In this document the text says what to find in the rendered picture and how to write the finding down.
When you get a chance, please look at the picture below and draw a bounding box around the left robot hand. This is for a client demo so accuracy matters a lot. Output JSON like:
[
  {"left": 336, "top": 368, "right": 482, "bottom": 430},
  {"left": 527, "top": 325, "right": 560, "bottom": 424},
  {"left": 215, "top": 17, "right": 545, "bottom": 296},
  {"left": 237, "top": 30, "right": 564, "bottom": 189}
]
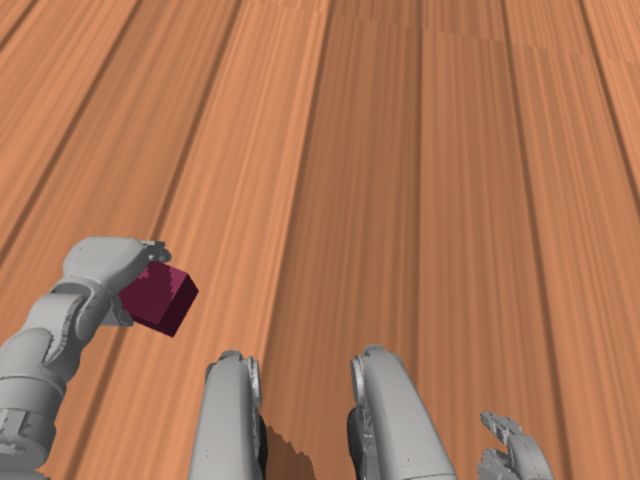
[{"left": 62, "top": 236, "right": 172, "bottom": 327}]

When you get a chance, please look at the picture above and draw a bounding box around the cube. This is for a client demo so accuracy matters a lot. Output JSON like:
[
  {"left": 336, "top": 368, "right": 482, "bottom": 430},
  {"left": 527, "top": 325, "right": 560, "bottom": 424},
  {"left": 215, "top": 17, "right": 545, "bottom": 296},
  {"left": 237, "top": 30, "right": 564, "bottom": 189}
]
[{"left": 118, "top": 261, "right": 199, "bottom": 337}]

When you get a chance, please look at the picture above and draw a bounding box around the left robot arm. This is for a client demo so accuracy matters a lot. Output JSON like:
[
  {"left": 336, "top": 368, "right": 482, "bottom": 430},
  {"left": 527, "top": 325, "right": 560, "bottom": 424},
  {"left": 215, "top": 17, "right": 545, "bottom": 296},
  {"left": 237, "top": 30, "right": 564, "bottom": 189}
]
[{"left": 0, "top": 277, "right": 111, "bottom": 480}]

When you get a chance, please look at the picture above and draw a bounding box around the right robot hand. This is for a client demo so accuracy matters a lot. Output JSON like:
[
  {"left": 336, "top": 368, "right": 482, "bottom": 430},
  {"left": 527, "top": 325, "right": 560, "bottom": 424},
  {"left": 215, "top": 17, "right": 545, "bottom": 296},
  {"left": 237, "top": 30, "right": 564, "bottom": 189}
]
[{"left": 476, "top": 411, "right": 555, "bottom": 480}]

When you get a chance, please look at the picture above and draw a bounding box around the right robot foot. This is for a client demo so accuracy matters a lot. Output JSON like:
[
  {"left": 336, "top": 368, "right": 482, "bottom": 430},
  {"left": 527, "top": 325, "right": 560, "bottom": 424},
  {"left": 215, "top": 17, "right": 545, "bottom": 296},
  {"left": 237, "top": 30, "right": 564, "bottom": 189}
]
[{"left": 347, "top": 407, "right": 364, "bottom": 480}]

